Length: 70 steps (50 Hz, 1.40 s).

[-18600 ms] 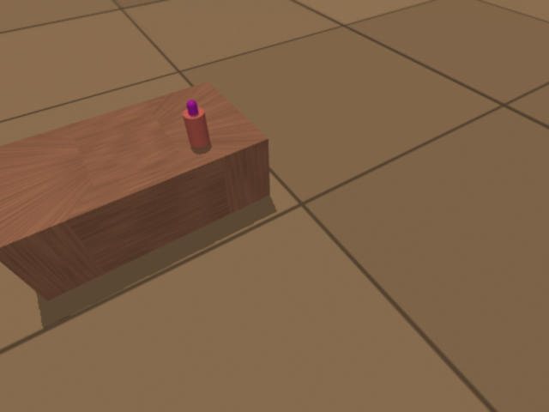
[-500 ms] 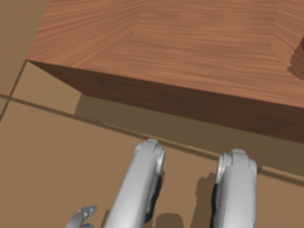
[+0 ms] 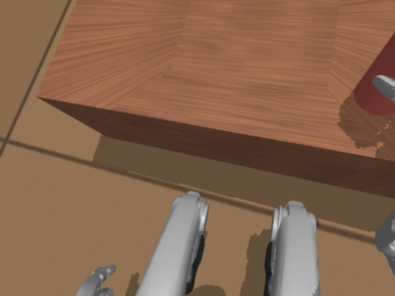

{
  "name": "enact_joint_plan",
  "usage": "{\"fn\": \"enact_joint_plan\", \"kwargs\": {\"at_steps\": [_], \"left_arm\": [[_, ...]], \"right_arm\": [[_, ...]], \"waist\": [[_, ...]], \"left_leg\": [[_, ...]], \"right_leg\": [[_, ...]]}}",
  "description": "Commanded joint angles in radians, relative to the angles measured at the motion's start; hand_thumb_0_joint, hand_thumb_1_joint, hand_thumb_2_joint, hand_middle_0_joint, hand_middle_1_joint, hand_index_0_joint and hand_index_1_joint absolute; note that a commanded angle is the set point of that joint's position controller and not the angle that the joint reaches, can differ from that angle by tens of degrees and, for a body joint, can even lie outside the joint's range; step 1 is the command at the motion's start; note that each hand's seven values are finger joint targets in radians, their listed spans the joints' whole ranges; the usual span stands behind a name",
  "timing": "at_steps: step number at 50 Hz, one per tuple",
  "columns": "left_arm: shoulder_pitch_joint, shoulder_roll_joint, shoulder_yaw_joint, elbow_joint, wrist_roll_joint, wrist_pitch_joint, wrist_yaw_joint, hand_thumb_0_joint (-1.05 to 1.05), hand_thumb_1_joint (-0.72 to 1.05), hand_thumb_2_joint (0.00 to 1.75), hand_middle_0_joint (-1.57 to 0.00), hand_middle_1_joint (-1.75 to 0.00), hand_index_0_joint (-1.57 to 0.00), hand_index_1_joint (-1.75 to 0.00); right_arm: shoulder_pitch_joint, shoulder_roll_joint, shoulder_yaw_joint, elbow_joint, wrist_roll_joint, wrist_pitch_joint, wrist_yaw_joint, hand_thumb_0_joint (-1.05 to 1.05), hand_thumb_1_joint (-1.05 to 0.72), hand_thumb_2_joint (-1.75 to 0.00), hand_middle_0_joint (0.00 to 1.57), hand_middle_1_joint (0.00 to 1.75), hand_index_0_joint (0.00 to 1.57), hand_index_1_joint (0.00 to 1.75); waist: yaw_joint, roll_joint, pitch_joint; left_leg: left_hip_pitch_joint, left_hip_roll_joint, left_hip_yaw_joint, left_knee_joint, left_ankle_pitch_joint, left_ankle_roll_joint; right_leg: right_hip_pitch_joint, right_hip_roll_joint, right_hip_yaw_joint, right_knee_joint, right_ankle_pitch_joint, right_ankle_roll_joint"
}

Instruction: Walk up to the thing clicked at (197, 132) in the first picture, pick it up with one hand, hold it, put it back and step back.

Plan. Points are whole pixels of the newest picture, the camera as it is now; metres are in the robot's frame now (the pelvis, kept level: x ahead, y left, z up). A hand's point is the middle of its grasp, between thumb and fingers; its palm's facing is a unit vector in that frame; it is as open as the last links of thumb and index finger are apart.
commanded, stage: settle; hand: right
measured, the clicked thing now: out of the picture +0.53 -0.29 +0.01
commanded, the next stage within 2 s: lift in 0.84 s
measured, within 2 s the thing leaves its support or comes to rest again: neither
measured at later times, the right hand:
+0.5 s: hand out of the picture +0.53 -0.29 +0.06, palm faces +0.34 +0.94 -0.02, open 11.9 cm
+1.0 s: hand out of the picture +0.52 -0.30 +0.08, palm faces +0.36 +0.93 -0.02, open 11.9 cm
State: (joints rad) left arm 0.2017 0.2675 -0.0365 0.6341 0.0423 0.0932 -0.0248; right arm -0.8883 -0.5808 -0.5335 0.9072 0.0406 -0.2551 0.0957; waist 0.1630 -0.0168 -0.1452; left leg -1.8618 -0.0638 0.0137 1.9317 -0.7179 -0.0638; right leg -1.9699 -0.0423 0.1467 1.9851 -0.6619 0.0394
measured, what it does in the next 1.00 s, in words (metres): rises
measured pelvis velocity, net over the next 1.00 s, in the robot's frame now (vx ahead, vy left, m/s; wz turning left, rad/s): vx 0.01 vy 0.00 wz -0.03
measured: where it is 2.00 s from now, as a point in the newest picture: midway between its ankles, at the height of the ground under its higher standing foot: (229, 278)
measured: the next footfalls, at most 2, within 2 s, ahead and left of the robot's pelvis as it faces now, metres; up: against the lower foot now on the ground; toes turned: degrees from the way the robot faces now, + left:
none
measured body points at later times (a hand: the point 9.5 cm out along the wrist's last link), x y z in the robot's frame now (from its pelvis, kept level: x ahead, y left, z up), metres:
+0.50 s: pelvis +0.01 +0.00 +0.04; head +0.22 -0.05 +0.44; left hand +0.08 +0.27 -0.07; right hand +0.50 -0.34 +0.06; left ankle +0.07 +0.14 -0.43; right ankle +0.07 -0.14 -0.43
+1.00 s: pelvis +0.01 +0.00 +0.07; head +0.20 -0.06 +0.47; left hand +0.09 +0.26 -0.05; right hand +0.49 -0.35 +0.09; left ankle +0.07 +0.14 -0.43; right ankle +0.07 -0.14 -0.43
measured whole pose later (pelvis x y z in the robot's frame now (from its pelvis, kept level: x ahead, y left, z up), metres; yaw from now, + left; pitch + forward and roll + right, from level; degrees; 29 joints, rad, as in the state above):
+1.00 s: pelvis +0.01 +0.00 +0.07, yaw -1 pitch +34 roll +7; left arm 0.22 0.24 -0.04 0.64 0.04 0.05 -0.01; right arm -0.87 -0.57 -0.53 0.98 0.05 -0.35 0.08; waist 0.17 -0.02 -0.16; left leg -1.65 -0.05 0.01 1.71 -0.66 -0.05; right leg -1.75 -0.05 0.13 1.76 -0.61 0.03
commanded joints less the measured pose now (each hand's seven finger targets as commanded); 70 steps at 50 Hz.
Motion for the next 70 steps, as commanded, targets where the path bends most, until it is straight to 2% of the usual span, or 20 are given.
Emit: {"fn": "enact_joint_plan", "kwargs": {"at_steps": [1, 3, 4, 6, 7, 10, 13, 17, 22, 24, 25, 33, 39, 46, 48, 52, 54, 57, 63, 70], "left_arm": [[0.195, 0.220, 0.089, -0.015, 0.006, -0.017, 0.029, 0.00, 0.90, 0.91, -0.19, -0.30, -0.19, -0.30], [0.188, 0.197, 0.084, 0.032, 0.010, -0.023, 0.029, 0.00, 0.90, 0.91, -0.19, -0.30, -0.19, -0.30], [0.190, 0.199, 0.082, 0.035, 0.009, -0.028, 0.031, 0.00, 0.92, 0.90, -0.19, -0.30, -0.19, -0.30], [0.199, 0.231, 0.095, -0.003, 0.012, -0.028, 0.034, 0.00, 0.91, 0.90, -0.19, -0.30, -0.19, -0.30], [0.201, 0.233, 0.094, 0.006, 0.015, -0.025, 0.033, 0.00, 0.91, 0.90, -0.19, -0.30, -0.19, -0.30], [0.190, 0.206, 0.087, 0.011, 0.008, -0.027, 0.029, 0.00, 0.91, 0.90, -0.19, -0.30, -0.20, -0.30], [0.189, 0.196, 0.071, -0.018, 0.006, -0.032, 0.027, 0.00, 0.91, 0.90, -0.19, -0.30, -0.20, -0.30], [0.190, 0.200, 0.076, -0.022, 0.005, -0.034, 0.024, 0.00, 0.92, 0.90, -0.20, -0.30, -0.20, -0.30], [0.186, 0.198, 0.072, -0.044, -0.001, -0.038, 0.023, 0.00, 0.91, 0.89, -0.20, -0.30, -0.20, -0.30], [0.185, 0.193, 0.072, -0.044, -0.001, -0.041, 0.026, 0.00, 0.91, 0.89, -0.20, -0.30, -0.20, -0.30], [0.193, 0.190, 0.070, -0.037, 0.002, -0.042, 0.027, 0.00, 0.91, 0.89, -0.20, -0.30, -0.20, -0.30], [0.185, 0.170, 0.062, -0.029, 0.008, -0.048, 0.032, 0.00, 0.92, 0.89, -0.19, -0.30, -0.20, -0.30], [0.167, 0.181, 0.064, -0.029, 0.009, -0.053, 0.031, 0.00, 0.93, 0.89, -0.19, -0.31, -0.20, -0.30], [0.178, 0.183, 0.066, -0.035, 0.006, -0.055, 0.030, 0.00, 0.92, 0.89, -0.19, -0.30, -0.19, -0.30], [0.178, 0.181, 0.066, -0.039, 0.003, -0.058, 0.030, 0.00, 0.93, 0.88, -0.21, -0.32, -0.22, -0.31], [0.179, 0.187, 0.069, -0.040, 0.000, -0.061, 0.031, 0.00, 0.93, 0.89, -0.21, -0.32, -0.22, -0.31], [0.174, 0.185, 0.072, -0.034, 0.000, -0.061, 0.034, 0.00, 0.93, 0.88, -0.20, -0.32, -0.22, -0.30], [0.186, 0.174, 0.071, -0.030, 0.000, -0.064, 0.034, 0.00, 0.93, 0.89, -0.20, -0.32, -0.22, -0.31], [0.177, 0.167, 0.079, -0.035, -0.005, -0.067, 0.040, 0.00, 0.93, 0.89, -0.20, -0.32, -0.22, -0.30], [0.151, 0.150, 0.090, -0.047, -0.016, -0.077, 0.044, 0.00, 0.92, 0.89, -0.20, -0.31, -0.21, -0.30]], "right_arm": [[-0.547, -0.379, -0.053, -0.388, 0.042, -0.150, -0.029, 0.00, -0.15, -1.32, 1.30, 1.45, 1.35, 1.45], [-0.448, -0.256, 0.006, -0.210, 0.043, -0.145, -0.023, 0.00, -0.17, -1.31, 1.29, 1.43, 1.34, 1.44], [-0.429, -0.236, 0.014, -0.158, 0.045, -0.150, -0.021, 0.00, -0.20, -1.31, 1.30, 1.44, 1.35, 1.44], [-0.574, -0.438, -0.083, -0.385, 0.029, -0.184, -0.031, 0.00, -0.16, -1.29, 1.29, 1.42, 1.33, 1.42], [-0.532, -0.394, -0.049, -0.313, 0.020, -0.171, -0.025, 0.00, -0.15, -1.28, 1.29, 1.42, 1.33, 1.42], [-0.450, -0.286, -0.023, -0.182, 0.033, -0.163, -0.015, 0.00, -0.15, -1.27, 1.27, 1.40, 1.32, 1.40], [-0.472, -0.352, -0.057, -0.241, 0.032, -0.174, -0.005, 0.00, -0.15, -1.27, 1.29, 1.41, 1.33, 1.41], [-0.433, -0.298, -0.038, -0.171, 0.031, -0.168, 0.007, 0.00, -0.18, -1.28, 1.29, 1.42, 1.34, 1.42], [-0.470, -0.338, -0.061, -0.232, 0.040, -0.177, 0.005, 0.00, -0.20, -1.32, 1.28, 1.44, 1.32, 1.44], [-0.477, -0.326, -0.054, -0.249, 0.042, -0.184, -0.001, 0.00, -0.23, -1.33, 1.27, 1.44, 1.32, 1.44], [-0.487, -0.357, -0.066, -0.281, 0.039, -0.189, -0.005, 0.00, -0.23, -1.34, 1.27, 1.45, 1.32, 1.45], [-0.501, -0.319, -0.039, -0.273, 0.031, -0.207, -0.021, 0.00, -0.21, -1.35, 1.26, 1.45, 1.31, 1.45], [-0.451, -0.301, -0.034, -0.218, 0.025, -0.201, -0.025, 0.00, -0.18, -1.36, 1.24, 1.46, 1.29, 1.46], [-0.464, -0.302, -0.028, -0.239, 0.038, -0.204, -0.012, 0.00, -0.19, -1.39, 1.26, 1.49, 1.31, 1.49], [-0.462, -0.264, -0.009, -0.234, 0.044, -0.202, -0.008, 0.00, -0.11, -1.35, 1.29, 1.47, 1.33, 1.47], [-0.448, -0.293, -0.022, -0.270, 0.042, -0.210, -0.010, 0.00, -0.17, -1.29, 1.26, 1.40, 1.30, 1.40], [-0.453, -0.278, -0.012, -0.290, 0.046, -0.209, -0.012, 0.00, -0.17, -1.30, 1.26, 1.41, 1.29, 1.41], [-0.420, -0.250, -0.005, -0.320, 0.057, -0.204, -0.017, 0.00, -0.14, -1.28, 1.25, 1.40, 1.28, 1.40], [-0.361, -0.233, -0.006, -0.392, 0.057, -0.200, -0.050, 0.00, -0.16, -1.28, 1.27, 1.40, 1.30, 1.40], [-0.218, -0.124, 0.044, -0.422, 0.068, -0.189, -0.069, 0.00, -0.10, -1.26, 1.24, 1.39, 1.28, 1.39]], "waist": [[-0.004, -0.291, -0.772], [0.018, -0.246, -0.625], [0.017, -0.215, -0.606], [-0.024, -0.313, -0.789], [-0.016, -0.337, -0.772], [0.003, -0.280, -0.693], [-0.013, -0.257, -0.744], [0.004, -0.249, -0.704], [-0.011, -0.246, -0.740], [-0.006, -0.251, -0.744], [-0.016, -0.262, -0.769], [0.002, -0.270, -0.755], [-0.012, -0.295, -0.678], [-0.010, -0.287, -0.715], [0.006, -0.270, -0.708], [-0.018, -0.281, -0.751], [-0.022, -0.286, -0.750], [-0.026, -0.283, -0.778], [-0.047, -0.278, -0.763], [-0.052, -0.213, -0.680]], "left_leg": [[0.334, 0.004, 0.054, -0.259, 0.338, 0.095], [0.300, 0.001, 0.058, -0.281, 0.296, 0.094], [0.289, 0.000, 0.059, -0.287, 0.288, 0.095], [0.347, 0.007, 0.044, -0.286, 0.324, 0.100], [0.339, 0.009, 0.050, -0.284, 0.318, 0.103], [0.337, 0.004, 0.057, -0.303, 0.334, 0.101], [0.399, 0.005, 0.050, -0.316, 0.377, 0.097], [0.378, 0.004, 0.059, -0.321, 0.379, 0.098], [0.430, 0.005, 0.049, -0.359, 0.338, 0.097], [0.434, 0.004, 0.052, -0.362, 0.345, 0.097], [0.448, 0.003, 0.049, -0.363, 0.367, 0.096], [0.461, 0.003, 0.049, -0.389, 0.377, 0.095], [0.399, 0.006, 0.060, -0.386, 0.310, 0.104], [0.441, 0.008, 0.058, -0.407, 0.340, 0.102], [0.444, 0.008, 0.062, -0.411, 0.346, 0.100], [0.467, 0.008, 0.061, -0.421, 0.344, 0.103], [0.484, 0.007, 0.055, -0.450, 0.328, 0.102], [0.535, 0.008, 0.051, -0.469, 0.401, 0.097], [0.600, 0.005, 0.052, -0.521, 0.410, 0.099], [0.722, 0.007, 0.045, -0.620, 0.416, 0.096]], "right_leg": [[0.696, -0.015, -0.078, -0.243, 0.317, -0.061], [0.616, -0.014, -0.077, -0.258, 0.255, -0.065], [0.592, -0.014, -0.077, -0.264, 0.240, -0.068], [0.717, -0.015, -0.083, -0.279, 0.305, -0.060], [0.759, -0.015, -0.077, -0.295, 0.326, -0.053], [0.726, -0.018, -0.069, -0.306, 0.331, -0.057], [0.712, -0.015, -0.077, -0.310, 0.355, -0.061], [0.735, -0.016, -0.070, -0.320, 0.375, -0.058], [0.726, -0.011, -0.077, -0.354, 0.308, -0.063], [0.747, -0.011, -0.073, -0.363, 0.316, -0.062], [0.764, -0.013, -0.076, -0.355, 0.342, -0.062], [0.803, -0.016, -0.078, -0.379, 0.353, -0.060], [0.816, -0.016, -0.060, -0.424, 0.301, -0.048], [0.843, -0.015, -0.058, -0.434, 0.333, -0.052], [0.847, -0.015, -0.055, -0.436, 0.339, -0.052], [0.894, -0.013, -0.054, -0.455, 0.351, -0.050], [0.902, -0.010, -0.065, -0.468, 0.323, -0.052], [0.946, -0.012, -0.076, -0.464, 0.405, -0.055], [1.001, -0.010, -0.075, -0.534, 0.421, -0.050], [1.016, -0.002, -0.086, -0.629, 0.377, -0.052]]}}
